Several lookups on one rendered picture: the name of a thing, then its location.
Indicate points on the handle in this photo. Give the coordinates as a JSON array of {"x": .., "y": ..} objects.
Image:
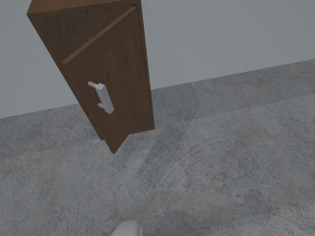
[{"x": 104, "y": 97}]

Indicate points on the cupboard door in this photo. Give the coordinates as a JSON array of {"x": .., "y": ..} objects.
[{"x": 114, "y": 58}]

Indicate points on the left robot thigh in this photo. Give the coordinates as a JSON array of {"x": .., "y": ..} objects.
[{"x": 128, "y": 228}]

